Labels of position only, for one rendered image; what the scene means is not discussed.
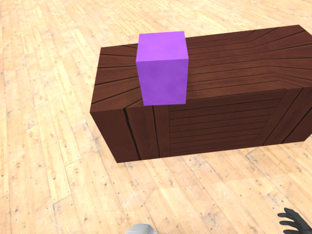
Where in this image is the carton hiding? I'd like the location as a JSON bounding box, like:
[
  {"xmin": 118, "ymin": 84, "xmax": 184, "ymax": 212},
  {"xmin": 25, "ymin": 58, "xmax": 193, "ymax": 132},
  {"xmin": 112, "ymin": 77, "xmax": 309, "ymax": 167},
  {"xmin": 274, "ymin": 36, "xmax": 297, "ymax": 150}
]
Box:
[{"xmin": 136, "ymin": 31, "xmax": 189, "ymax": 106}]

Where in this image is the robot right hand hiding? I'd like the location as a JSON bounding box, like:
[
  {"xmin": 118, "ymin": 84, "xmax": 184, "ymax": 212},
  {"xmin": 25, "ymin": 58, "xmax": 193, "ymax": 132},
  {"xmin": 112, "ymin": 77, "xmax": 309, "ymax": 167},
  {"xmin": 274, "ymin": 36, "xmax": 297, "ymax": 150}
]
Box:
[{"xmin": 277, "ymin": 208, "xmax": 312, "ymax": 234}]

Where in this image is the pedestal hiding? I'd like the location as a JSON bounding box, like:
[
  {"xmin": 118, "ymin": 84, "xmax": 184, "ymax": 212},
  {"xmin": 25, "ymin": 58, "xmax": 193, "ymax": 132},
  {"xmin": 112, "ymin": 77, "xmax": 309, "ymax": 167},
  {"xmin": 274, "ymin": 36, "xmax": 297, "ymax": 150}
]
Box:
[{"xmin": 90, "ymin": 25, "xmax": 312, "ymax": 163}]

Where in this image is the left robot thigh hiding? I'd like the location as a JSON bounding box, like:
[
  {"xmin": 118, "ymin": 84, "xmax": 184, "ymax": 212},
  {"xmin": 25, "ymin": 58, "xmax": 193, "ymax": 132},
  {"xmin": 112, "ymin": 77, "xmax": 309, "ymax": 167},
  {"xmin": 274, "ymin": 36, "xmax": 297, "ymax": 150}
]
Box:
[{"xmin": 125, "ymin": 224, "xmax": 157, "ymax": 234}]

